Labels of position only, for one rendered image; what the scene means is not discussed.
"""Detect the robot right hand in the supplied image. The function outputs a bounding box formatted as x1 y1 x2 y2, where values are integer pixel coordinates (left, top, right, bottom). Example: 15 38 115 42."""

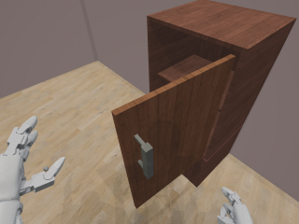
217 187 253 224

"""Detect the cupboard door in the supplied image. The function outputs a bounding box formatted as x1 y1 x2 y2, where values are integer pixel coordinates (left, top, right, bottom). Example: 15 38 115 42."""
111 54 235 209

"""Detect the robot left forearm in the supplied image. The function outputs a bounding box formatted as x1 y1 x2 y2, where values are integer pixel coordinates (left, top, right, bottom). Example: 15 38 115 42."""
0 200 23 224

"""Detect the handle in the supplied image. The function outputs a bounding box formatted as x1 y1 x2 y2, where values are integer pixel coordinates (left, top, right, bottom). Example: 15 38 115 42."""
134 134 154 179

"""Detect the robot left hand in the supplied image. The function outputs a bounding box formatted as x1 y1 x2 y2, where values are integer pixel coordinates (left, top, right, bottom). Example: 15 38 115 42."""
0 116 65 202

